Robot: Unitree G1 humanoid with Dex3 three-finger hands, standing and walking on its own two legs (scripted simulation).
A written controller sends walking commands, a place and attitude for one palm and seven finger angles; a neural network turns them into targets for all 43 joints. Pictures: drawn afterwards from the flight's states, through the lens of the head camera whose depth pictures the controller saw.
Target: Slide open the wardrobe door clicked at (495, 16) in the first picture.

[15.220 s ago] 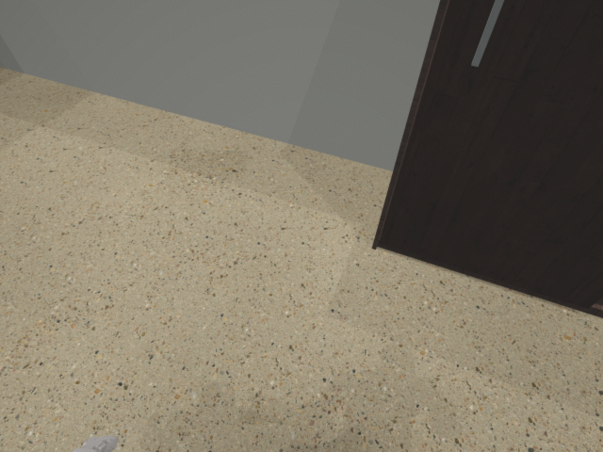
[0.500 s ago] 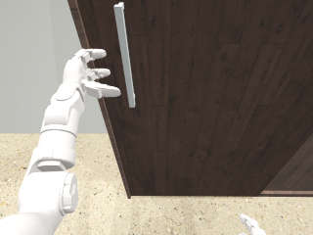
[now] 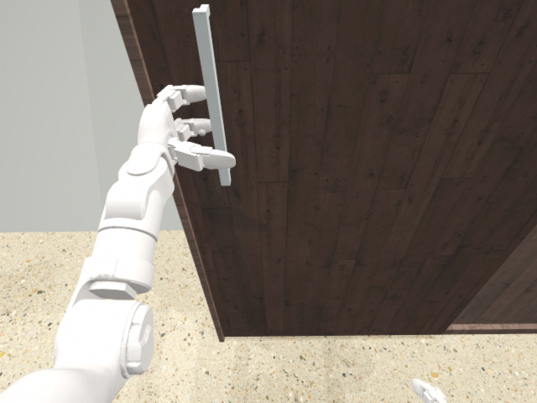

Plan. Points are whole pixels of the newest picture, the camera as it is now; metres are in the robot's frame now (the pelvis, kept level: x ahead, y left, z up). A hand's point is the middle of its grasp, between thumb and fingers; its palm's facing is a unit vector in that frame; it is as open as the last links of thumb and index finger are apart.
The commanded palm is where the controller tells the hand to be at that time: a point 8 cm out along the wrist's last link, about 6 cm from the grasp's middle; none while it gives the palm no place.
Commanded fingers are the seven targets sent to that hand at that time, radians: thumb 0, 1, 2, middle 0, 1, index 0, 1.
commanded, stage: feel for the door with the fingertips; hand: left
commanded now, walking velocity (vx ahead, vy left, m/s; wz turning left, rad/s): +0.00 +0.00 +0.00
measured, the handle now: (216, 108) +0.50 +0.10 +0.22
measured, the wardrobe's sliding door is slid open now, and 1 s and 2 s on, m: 0.00 0.00 0.00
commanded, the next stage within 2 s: slide the fingers in behind the handle in 0.40 s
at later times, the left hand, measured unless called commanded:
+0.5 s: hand (200, 124) +0.45 +0.12 +0.22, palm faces +0.09 -1.00 +0.00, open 13.7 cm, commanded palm +0.43 +0.17 +0.22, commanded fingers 0.00 -0.50 0.30 -0.30 -1.20 -0.30 -1.20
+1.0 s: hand (205, 128) +0.44 +0.11 +0.22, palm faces +0.06 -1.00 +0.02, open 13.9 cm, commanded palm +0.41 +0.16 +0.22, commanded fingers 0.00 -0.50 0.30 -0.30 -1.20 -0.30 -1.20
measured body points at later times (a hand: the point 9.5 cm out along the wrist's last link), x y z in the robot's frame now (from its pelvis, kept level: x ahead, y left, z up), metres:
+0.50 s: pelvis -0.01 -0.01 +0.00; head -0.01 -0.02 +0.45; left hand +0.44 +0.17 +0.22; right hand +0.11 -0.26 -0.12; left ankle +0.02 +0.12 -0.74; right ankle -0.04 -0.09 -0.74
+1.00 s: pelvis -0.01 +0.00 +0.00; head -0.02 -0.01 +0.45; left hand +0.43 +0.17 +0.22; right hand +0.09 -0.26 -0.12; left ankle +0.02 +0.12 -0.74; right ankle -0.04 -0.09 -0.74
